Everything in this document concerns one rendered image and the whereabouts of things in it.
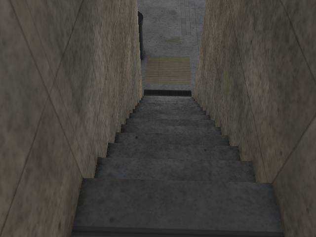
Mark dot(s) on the stairs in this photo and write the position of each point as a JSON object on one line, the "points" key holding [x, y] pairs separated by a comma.
{"points": [[168, 138]]}

